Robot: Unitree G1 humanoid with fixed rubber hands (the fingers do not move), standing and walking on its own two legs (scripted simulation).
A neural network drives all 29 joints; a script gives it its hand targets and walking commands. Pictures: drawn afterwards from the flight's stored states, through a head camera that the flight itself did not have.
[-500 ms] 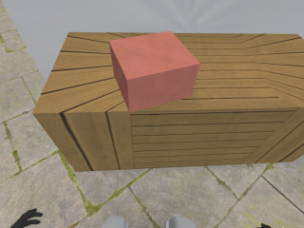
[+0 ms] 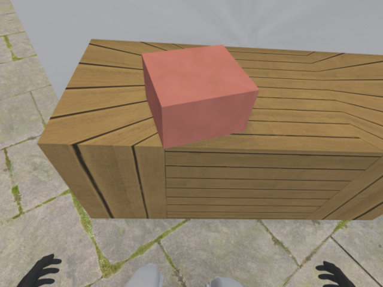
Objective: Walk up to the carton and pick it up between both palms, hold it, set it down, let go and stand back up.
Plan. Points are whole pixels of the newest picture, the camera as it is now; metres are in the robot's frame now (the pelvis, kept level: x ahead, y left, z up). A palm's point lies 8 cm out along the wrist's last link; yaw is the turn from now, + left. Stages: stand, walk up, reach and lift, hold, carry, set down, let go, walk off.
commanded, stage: walk up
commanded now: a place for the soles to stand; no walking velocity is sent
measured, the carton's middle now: (194, 93) +0.68 +0.00 -0.02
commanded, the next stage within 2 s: none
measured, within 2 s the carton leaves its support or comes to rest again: neither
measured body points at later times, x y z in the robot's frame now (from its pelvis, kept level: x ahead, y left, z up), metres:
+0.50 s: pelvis -0.01 +0.01 +0.00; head +0.01 +0.02 +0.45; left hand +0.10 +0.34 -0.07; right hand +0.14 -0.30 -0.06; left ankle +0.02 +0.16 -0.68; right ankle +0.02 -0.10 -0.69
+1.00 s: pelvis -0.01 +0.02 +0.00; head +0.01 +0.03 +0.45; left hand +0.09 +0.35 -0.07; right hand +0.14 -0.29 -0.06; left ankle +0.02 +0.16 -0.69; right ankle +0.02 -0.09 -0.69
